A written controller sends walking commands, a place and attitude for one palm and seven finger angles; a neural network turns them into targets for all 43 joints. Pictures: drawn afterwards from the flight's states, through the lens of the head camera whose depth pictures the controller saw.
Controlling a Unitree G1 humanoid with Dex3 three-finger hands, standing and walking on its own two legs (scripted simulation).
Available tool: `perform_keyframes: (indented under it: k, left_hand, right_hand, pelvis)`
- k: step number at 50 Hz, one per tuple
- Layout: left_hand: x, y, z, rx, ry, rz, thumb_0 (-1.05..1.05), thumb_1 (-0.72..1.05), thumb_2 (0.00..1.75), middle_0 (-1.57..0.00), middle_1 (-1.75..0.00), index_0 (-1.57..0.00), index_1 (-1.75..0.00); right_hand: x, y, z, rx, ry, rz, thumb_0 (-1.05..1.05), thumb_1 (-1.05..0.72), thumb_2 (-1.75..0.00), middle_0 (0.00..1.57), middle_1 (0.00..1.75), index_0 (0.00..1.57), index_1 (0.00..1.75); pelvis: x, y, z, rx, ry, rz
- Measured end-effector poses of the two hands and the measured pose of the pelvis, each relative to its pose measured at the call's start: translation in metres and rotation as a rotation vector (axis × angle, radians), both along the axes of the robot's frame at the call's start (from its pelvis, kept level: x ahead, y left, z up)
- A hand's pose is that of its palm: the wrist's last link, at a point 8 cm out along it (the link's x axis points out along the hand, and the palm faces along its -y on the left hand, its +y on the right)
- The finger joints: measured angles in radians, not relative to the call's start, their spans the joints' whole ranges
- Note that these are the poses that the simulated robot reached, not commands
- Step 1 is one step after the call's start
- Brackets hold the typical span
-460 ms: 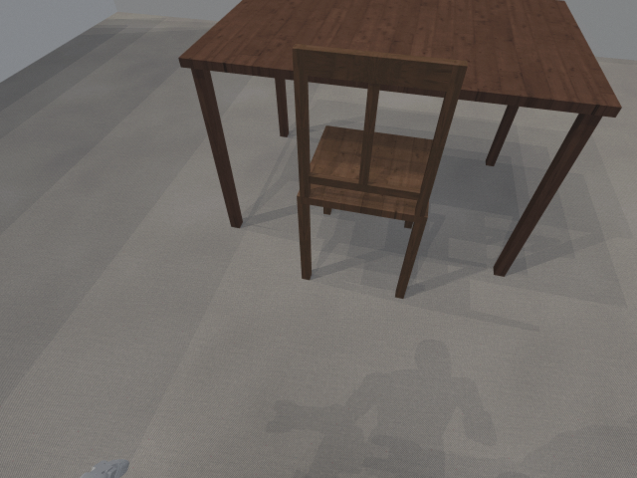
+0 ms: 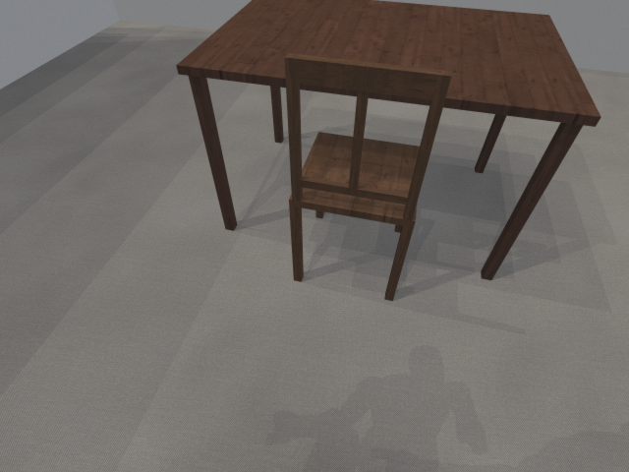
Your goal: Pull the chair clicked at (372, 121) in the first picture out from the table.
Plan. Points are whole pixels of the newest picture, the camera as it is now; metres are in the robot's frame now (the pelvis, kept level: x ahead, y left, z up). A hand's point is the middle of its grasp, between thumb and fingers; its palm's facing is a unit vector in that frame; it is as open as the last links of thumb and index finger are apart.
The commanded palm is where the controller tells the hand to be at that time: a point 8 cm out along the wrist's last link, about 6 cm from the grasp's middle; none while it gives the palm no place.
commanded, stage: stand and wait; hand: left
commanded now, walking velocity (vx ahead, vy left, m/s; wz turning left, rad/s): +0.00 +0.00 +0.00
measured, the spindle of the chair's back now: (357, 143) +0.92 -0.05 -0.10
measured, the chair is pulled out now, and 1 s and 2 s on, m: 0.00 0.00 0.00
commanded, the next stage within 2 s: look at it before walking up in 0.40 s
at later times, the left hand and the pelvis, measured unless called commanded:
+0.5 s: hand out of the picture +0.07 +0.24 -0.15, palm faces -0.03 -0.94 -0.33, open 7.4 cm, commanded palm none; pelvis -0.01 +0.00 +0.00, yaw -1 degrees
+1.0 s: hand out of the picture +0.07 +0.25 -0.15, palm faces -0.03 -0.94 -0.33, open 7.4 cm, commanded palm none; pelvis -0.01 +0.00 +0.00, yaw +0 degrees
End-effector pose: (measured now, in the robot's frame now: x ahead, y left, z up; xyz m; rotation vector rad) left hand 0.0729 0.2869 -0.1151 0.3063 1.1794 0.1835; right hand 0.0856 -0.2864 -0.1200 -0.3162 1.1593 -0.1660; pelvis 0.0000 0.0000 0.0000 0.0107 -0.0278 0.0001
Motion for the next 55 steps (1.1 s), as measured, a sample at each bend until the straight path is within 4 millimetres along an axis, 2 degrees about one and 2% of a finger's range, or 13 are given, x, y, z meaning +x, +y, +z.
perform_keyframes:
  k: [8, 16, 30, 55]
  left_hand:
    - [-0.017, 0.002, -0.001, 0.01, 0.042, 0.014, 0.01, 0.9, 0.9, -0.2, -0.3, -0.2, -0.3]
    - [-0.019, 0.002, 0.0, 0.009, 0.042, 0.008, 0.01, 0.9, 0.9, -0.2, -0.3, -0.2, -0.3]
    - [-0.01, 0.001, 0.001, 0.0, 0.019, -0.008, 0.01, 0.9, 0.9, -0.2, -0.3, -0.2, -0.3]
    - [-0.011, 0.006, 0.0, 0.005, 0.042, 0.006, 0.01, 0.9, 0.9, -0.2, -0.3, -0.2, -0.3]
  right_hand:
    - [-0.028, -0.008, -0.003, -0.008, 0.068, -0.025, 0.01, -0.9, -0.9, 0.2, 0.3, 0.2, 0.3]
    - [-0.038, -0.008, -0.003, -0.003, 0.08, -0.037, 0.01, -0.9, -0.9, 0.2, 0.3, 0.2, 0.3]
    - [-0.035, -0.002, -0.002, 0.005, 0.059, -0.034, 0.01, -0.9, -0.9, 0.2, 0.3, 0.2, 0.3]
    - [-0.021, -0.002, 0.001, -0.005, 0.059, -0.027, 0.01, -0.9, -0.9, 0.2, 0.3, 0.2, 0.3]
  pelvis:
    - [-0.005, -0.003, 0.001, -0.002, -0.003, 0.0]
    - [-0.009, -0.003, 0.002, -0.003, -0.005, -0.005]
    - [-0.011, 0.0, 0.003, -0.002, 0.001, -0.01]
    - [-0.004, 0.001, 0.004, -0.003, 0.005, -0.007]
